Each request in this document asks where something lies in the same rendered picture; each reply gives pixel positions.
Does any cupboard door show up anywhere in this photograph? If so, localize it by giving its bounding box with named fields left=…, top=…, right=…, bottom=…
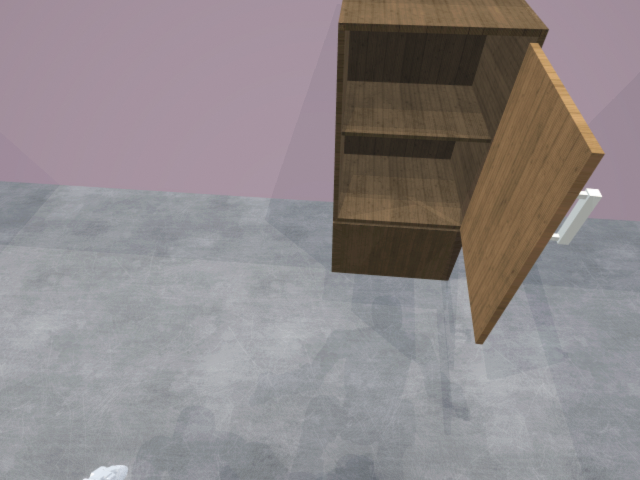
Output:
left=460, top=43, right=605, bottom=345

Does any handle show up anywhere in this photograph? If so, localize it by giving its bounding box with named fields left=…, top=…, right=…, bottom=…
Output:
left=550, top=188, right=602, bottom=245

